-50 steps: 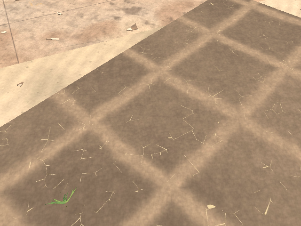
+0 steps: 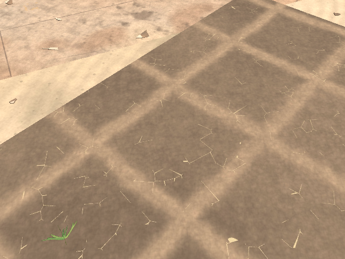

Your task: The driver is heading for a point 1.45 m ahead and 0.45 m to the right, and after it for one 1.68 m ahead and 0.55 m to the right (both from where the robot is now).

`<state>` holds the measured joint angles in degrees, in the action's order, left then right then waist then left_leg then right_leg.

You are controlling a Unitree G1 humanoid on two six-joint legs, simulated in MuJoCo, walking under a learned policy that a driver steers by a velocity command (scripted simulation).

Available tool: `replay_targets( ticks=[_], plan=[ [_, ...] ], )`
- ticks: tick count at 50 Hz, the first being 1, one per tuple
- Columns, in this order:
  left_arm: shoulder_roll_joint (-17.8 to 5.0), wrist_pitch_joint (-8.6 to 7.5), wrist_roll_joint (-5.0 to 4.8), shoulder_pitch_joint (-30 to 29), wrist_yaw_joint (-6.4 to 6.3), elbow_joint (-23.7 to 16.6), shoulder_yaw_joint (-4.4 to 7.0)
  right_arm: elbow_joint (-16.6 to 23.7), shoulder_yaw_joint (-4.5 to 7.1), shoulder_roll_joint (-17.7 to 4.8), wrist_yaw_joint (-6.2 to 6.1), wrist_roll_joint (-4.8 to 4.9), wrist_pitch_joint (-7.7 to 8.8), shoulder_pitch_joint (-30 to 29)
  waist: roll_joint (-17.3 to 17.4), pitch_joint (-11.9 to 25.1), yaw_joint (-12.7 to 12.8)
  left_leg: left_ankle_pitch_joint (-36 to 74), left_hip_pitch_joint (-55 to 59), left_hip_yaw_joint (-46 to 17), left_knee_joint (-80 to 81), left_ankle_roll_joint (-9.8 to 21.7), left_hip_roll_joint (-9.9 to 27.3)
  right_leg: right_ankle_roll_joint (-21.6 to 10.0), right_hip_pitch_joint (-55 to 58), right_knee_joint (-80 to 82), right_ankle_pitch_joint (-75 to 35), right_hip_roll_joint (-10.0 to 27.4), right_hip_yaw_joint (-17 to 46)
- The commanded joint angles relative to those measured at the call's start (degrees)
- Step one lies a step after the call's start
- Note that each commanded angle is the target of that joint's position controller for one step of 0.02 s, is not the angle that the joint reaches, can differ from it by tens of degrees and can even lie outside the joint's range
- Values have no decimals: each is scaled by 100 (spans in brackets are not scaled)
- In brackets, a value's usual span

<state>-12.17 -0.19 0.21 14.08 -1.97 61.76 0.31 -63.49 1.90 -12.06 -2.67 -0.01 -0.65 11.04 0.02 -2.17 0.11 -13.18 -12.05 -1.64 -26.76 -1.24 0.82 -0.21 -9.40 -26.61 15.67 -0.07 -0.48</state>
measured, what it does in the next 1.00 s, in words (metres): walks ahead: right foot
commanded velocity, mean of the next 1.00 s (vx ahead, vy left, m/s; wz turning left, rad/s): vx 0.39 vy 0.00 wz -0.09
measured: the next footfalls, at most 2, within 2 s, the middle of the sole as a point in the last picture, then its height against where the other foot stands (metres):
right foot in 0.68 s outside the picture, level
left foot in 1.20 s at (160, 206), level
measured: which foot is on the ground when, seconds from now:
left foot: down 0.00-0.68, up 0.70-1.00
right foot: down 0.00-0.24, up 0.26-0.66, down 0.68-1.00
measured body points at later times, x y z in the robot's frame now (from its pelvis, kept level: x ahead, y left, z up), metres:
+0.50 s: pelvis +0.14 +0.03 +0.00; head +0.15 +0.05 +0.45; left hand +0.30 +0.28 -0.12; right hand +0.03 -0.20 -0.13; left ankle +0.03 +0.13 -0.74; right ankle +0.26 -0.13 -0.68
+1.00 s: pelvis +0.42 -0.03 +0.01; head +0.44 -0.03 +0.46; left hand +0.44 +0.24 -0.13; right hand +0.59 -0.30 -0.09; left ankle +0.60 +0.14 -0.68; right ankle +0.40 -0.10 -0.74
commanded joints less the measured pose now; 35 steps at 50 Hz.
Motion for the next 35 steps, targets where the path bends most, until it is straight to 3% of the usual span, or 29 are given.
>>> replay_targets(
  ticks=[1,3,5,6,7,9,11,12,13,14,15,16,18,19,21,24,27,30,32,33,34,35],
  plan=[
    [-628,-7,-43,383,-44,-53,120,31,76,-539,-27,34,21,248,-99,32,3,-723,70,211,174,176,-171,-184,-406,639,984,76,141],
    [-865,-8,-102,422,-75,-137,206,109,97,-585,-29,52,71,147,-344,-408,67,-2037,-650,333,-244,289,-296,-506,-715,905,2722,389,658],
    [-1144,-108,-159,760,-57,-116,320,254,44,-340,50,60,250,-55,-931,-586,194,-1421,-1254,524,-1203,299,-286,-999,-514,1530,3392,1287,1915],
    [-1226,-156,-176,800,-50,-116,371,301,34,-300,108,78,341,-107,-1077,-677,201,-1117,-1335,382,-1688,359,-77,-1257,-615,1771,3322,1729,2490],
    [-1159,-195,-153,681,-40,-184,369,324,49,-330,162,117,410,-94,-999,-727,113,-1215,-1411,283,-1879,451,64,-1334,-662,1837,3114,1870,2627],
    [-1079,-240,-218,216,6,-380,358,270,47,-284,227,188,510,224,-886,-754,-212,-1314,-791,311,-895,655,142,-1089,-934,1598,2568,1639,2096],
    [-975,-237,-252,-121,47,-554,340,-139,152,-422,222,127,535,1086,-430,-504,-539,-362,892,447,149,580,-165,-691,-1652,662,1568,841,1040],
    [-653,-287,-184,-220,88,-639,246,-290,249,-725,201,99,538,1802,535,-159,-750,-810,1688,-830,729,764,666,-396,-2225,-981,853,321,298],
    [-366,-394,-164,-229,77,-883,183,-355,407,-1475,254,135,575,2510,1925,132,-870,-1612,2352,-3211,1640,1575,1909,-159,-3335,-2638,1334,-299,-243],
    [-582,-474,-272,-375,79,-936,238,-304,273,-1118,279,25,678,2250,1254,-122,-690,-2157,2012,-3977,1823,1885,2276,-240,-3844,-3837,1658,-46,365],
    [-632,-543,-354,-366,132,-941,248,-125,175,-782,284,29,758,1782,742,-467,-463,-2084,1871,-3439,1801,1726,2108,-380,-4209,-4284,1098,243,582],
    [-621,-592,-325,-278,169,-866,255,4,129,-682,311,38,795,1466,549,-468,-323,-1649,1807,-2773,1810,1498,1827,-454,-4243,-4293,536,435,514],
    [-786,-641,-186,-422,213,-871,355,103,34,-482,342,40,756,1293,404,-456,-221,-180,1659,-1699,1874,1143,1426,-426,-3988,-3721,-219,671,388],
    [-721,-625,-171,-447,254,-871,362,88,-1,-394,324,14,712,1430,494,-369,-230,404,1606,-1306,1885,1070,1255,-361,-3773,-3489,-404,682,264],
    [-508,-563,-150,-705,303,-968,320,78,-7,-498,250,-10,647,1644,491,-343,-272,1231,1512,-854,1917,1113,1124,-185,-3666,-3014,-684,633,41],
    [-287,-533,-152,-1593,328,-1332,202,175,17,-747,152,-27,595,1652,422,-542,-411,1446,958,-443,2107,1127,990,-36,-3194,-1644,-1283,456,-181],
    [-363,-520,-195,-2081,388,-1535,169,133,66,-878,125,34,597,1905,542,-671,-491,1415,864,-290,2257,1154,1091,-80,-2706,-910,-1647,289,-316],
    [-527,-550,-210,-2234,463,-1693,199,109,122,-902,116,102,566,1897,533,-683,-324,2038,1445,-182,1999,1047,1335,-323,-2603,-478,-1577,269,-189],
    [-781,-575,-196,-1750,478,-1626,322,174,183,-1036,116,68,511,1725,680,-206,46,3888,1773,-49,1270,914,1402,-521,-1794,-461,-1314,22,-316],
    [-968,-566,-204,-1016,454,-1426,440,213,199,-1060,118,35,457,1615,761,275,446,4866,1722,98,410,814,1293,-656,-870,-516,-1206,-174,-434],
    [-1198,-530,-227,-18,408,-1121,579,284,171,-1005,129,0,422,1529,720,861,906,4913,1167,241,-793,646,1048,-826,511,-516,-1229,-154,-372],
    [-1633,-473,-165,979,343,-901,687,436,82,-785,143,-121,431,1611,-129,1670,1101,2769,-200,454,-2712,488,635,-1175,2223,-576,-752,1023,1133]
  ],
)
